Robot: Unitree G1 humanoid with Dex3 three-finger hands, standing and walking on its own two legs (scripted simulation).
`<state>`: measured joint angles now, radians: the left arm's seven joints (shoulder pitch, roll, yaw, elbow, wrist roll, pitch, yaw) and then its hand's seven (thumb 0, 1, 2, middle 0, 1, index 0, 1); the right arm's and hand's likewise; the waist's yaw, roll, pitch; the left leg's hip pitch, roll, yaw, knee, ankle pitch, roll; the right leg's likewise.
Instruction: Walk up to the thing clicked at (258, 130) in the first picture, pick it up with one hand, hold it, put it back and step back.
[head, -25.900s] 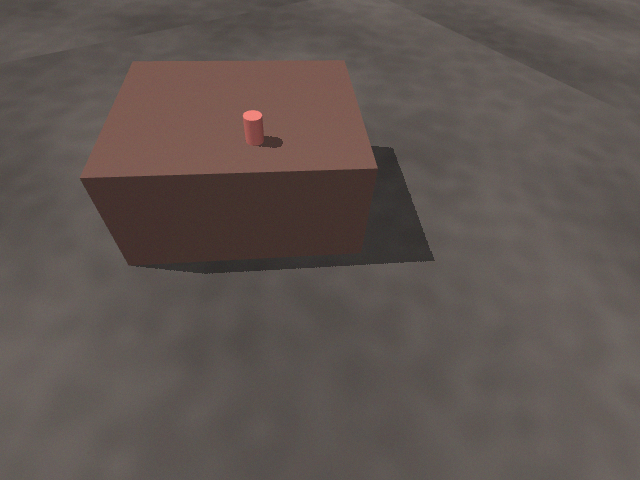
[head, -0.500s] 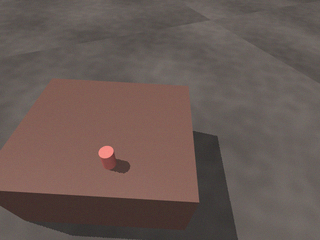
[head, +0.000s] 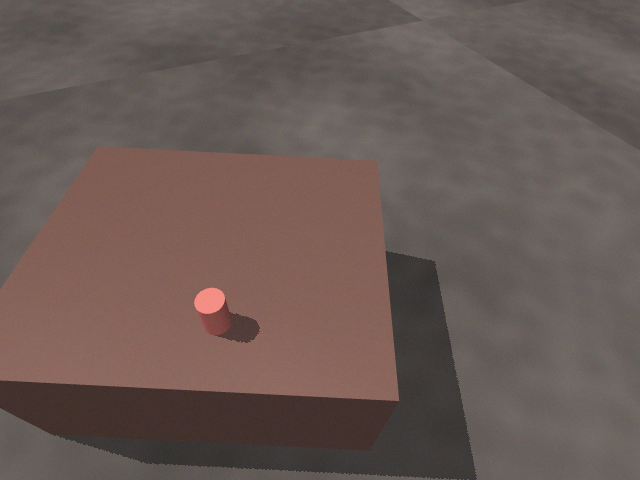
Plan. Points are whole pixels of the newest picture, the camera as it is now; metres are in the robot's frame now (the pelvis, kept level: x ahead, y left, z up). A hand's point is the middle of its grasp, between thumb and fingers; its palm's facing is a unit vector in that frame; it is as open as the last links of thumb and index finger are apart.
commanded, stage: stand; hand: left
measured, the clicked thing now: (213, 312) +0.48 +0.22 -0.28
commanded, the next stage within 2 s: step back in 1.14 s
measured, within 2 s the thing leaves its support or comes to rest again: neither
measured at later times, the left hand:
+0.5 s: hand out of the picture +0.08 +0.25 -0.16, palm faces -0.02 -0.94 -0.34, open 7.4 cm
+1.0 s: hand out of the picture +0.07 +0.25 -0.16, palm faces -0.02 -0.94 -0.34, open 7.4 cm
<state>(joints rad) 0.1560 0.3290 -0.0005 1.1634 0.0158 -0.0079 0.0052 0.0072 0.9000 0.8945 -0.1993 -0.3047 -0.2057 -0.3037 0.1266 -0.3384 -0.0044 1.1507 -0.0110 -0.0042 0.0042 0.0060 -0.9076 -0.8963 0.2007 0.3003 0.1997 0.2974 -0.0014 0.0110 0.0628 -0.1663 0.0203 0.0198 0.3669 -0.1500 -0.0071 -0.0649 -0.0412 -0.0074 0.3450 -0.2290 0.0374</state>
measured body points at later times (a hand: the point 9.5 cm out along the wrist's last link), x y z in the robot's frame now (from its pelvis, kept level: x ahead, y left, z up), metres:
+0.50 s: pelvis +0.01 +0.00 +0.00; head +0.02 +0.00 +0.45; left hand +0.09 +0.30 -0.13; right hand +0.09 -0.30 -0.13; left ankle +0.03 +0.12 -0.75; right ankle -0.02 -0.14 -0.75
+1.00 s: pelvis +0.01 +0.00 +0.00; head +0.02 +0.00 +0.45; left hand +0.07 +0.30 -0.13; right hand +0.08 -0.30 -0.13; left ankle +0.03 +0.12 -0.75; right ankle -0.02 -0.14 -0.75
